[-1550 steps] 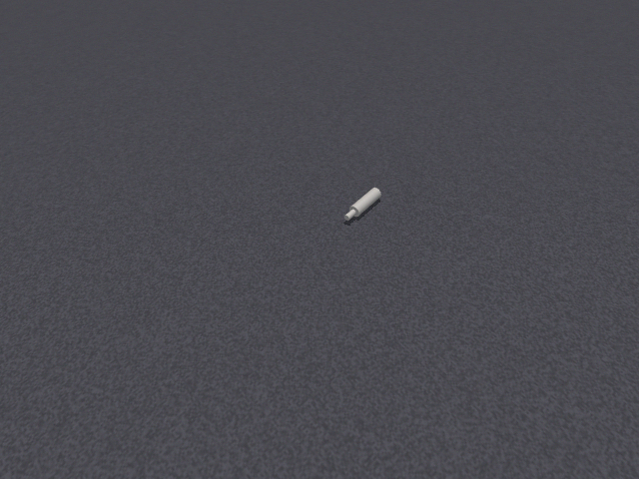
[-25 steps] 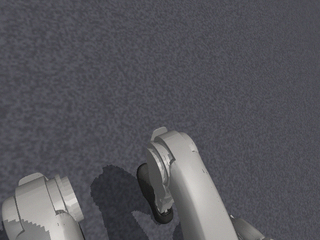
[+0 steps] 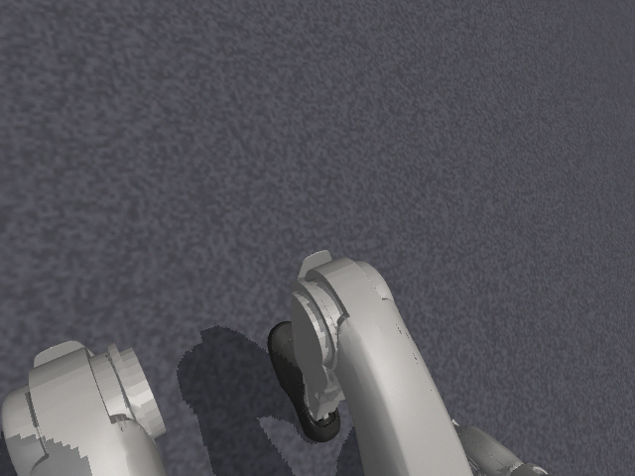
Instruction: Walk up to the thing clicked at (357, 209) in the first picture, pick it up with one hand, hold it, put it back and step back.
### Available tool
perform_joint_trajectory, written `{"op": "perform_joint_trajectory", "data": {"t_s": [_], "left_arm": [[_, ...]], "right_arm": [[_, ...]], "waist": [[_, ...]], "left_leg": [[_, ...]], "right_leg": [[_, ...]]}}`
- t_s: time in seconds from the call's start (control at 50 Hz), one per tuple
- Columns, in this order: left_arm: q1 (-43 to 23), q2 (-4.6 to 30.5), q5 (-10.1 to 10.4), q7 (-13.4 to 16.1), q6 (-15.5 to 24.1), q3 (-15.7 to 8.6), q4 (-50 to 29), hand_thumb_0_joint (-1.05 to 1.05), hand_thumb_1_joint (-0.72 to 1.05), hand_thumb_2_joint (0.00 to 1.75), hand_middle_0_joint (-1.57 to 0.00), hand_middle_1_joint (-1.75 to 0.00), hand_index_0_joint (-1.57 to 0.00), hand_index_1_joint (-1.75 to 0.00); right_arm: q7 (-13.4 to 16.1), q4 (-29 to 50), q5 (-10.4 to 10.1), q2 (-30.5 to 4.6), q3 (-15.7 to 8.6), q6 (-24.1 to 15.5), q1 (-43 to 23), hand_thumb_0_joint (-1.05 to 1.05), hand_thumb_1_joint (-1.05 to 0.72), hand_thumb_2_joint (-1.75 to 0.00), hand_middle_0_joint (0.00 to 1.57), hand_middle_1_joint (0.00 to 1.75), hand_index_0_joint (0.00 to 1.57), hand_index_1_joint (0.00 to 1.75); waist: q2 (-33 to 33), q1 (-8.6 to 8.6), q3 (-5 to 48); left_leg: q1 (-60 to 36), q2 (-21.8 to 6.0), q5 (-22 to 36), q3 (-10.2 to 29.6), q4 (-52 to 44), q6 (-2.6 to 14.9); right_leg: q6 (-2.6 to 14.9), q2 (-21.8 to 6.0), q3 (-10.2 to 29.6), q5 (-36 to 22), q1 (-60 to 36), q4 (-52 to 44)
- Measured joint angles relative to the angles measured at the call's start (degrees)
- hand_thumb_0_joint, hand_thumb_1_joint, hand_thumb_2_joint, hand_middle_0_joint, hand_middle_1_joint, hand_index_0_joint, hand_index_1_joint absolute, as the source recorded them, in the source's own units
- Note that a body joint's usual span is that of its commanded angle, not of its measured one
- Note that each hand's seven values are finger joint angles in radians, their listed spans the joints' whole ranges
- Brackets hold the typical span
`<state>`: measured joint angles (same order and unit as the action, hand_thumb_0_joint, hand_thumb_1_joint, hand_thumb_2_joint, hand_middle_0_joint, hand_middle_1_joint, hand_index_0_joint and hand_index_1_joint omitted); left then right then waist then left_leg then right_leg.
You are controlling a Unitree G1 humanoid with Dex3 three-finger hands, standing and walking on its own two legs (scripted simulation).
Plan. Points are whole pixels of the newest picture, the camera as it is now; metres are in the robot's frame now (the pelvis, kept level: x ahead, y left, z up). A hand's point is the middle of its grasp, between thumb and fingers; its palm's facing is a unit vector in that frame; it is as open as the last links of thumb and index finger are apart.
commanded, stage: open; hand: left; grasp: from above
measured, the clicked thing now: out of the picture +0.44 +0.37 -0.26
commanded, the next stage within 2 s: withdraw in 0.52 s
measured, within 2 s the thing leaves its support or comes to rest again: neither
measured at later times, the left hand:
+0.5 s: hand out of the picture +0.44 +0.34 -0.24, palm faces -0.44 -0.15 -0.89, open 13.2 cm
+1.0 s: hand out of the picture +0.45 +0.37 -0.16, palm faces -0.31 -0.10 -0.95, open 13.9 cm
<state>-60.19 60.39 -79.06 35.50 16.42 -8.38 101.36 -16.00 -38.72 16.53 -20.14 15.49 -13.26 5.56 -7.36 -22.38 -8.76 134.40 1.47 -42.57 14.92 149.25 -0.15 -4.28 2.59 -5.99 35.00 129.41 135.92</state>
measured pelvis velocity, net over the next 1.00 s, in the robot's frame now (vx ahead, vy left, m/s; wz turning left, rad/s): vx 0.01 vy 0.00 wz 0.04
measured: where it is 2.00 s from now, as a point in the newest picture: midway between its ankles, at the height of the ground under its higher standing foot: (238, 454)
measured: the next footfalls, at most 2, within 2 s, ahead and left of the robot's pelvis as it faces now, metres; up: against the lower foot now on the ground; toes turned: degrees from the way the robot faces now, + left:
none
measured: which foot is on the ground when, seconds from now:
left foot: down 0.00-1.00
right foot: down 0.00-1.00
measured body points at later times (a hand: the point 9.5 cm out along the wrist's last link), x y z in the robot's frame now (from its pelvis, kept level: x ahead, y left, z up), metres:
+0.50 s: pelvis +0.00 +0.00 +0.00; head +0.26 +0.14 +0.34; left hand +0.46 +0.34 -0.18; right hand +0.06 -0.26 -0.05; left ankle +0.06 +0.12 -0.26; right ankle +0.13 -0.14 -0.26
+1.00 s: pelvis +0.01 +0.00 +0.02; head +0.24 +0.13 +0.38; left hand +0.47 +0.37 -0.10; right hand +0.08 -0.26 -0.05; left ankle +0.06 +0.12 -0.26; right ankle +0.13 -0.14 -0.26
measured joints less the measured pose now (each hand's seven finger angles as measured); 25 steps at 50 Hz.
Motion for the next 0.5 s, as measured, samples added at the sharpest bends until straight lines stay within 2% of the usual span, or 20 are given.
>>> {"op": "perform_joint_trajectory", "data": {"t_s": [0.18, 0.32, 0.5], "left_arm": [[0.5, -0.1, 0.5, -1.2, 0.5, -0.1, -1.5, 0.0, -0.13, 0.69, -0.42, -0.67, -0.41, -0.67], [0.8, -0.1, 0.1, -0.7, 0.9, -0.3, -1.7, 0.0, -0.24, 0.78, -0.33, -0.75, -0.32, -0.76], [0.8, 0.0, 0.6, -0.7, 0.7, -0.2, -1.6, 0.0, -0.34, 0.87, -0.23, -0.85, -0.22, -0.86]], "right_arm": [[-0.1, 0.3, -0.3, 0.0, 0.0, 0.4, 0.3, 0.0, -0.9, -0.9, 0.2, 0.3, 0.21, 0.3], [0.1, 0.4, -0.2, 0.3, 0.1, 0.9, 0.4, 0.0, -0.9, -0.89, 0.2, 0.3, 0.21, 0.3], [0.4, 0.5, -0.4, 0.1, 0.0, 0.7, 0.4, 0.0, -0.9, -0.89, 0.2, 0.3, 0.21, 0.3]], "waist": [[0.0, 0.22, -0.2], [0.0, 0.33, -0.1], [0.1, 0.24, -0.2]], "left_leg": [[-0.2, 0.0, -0.2, 0.0, -0.5, -0.14], [-0.2, 0.1, -0.2, 0.2, -0.7, -0.35], [-0.2, 0.0, 0.0, 0.1, -0.7, -0.27]], "right_leg": [[0.03, -0.2, -0.1, 0.2, -0.2, -0.4], [0.01, -0.3, -0.2, 0.2, -0.1, -0.5], [-0.04, -0.2, -0.2, 0.0, -0.1, -0.5]]}}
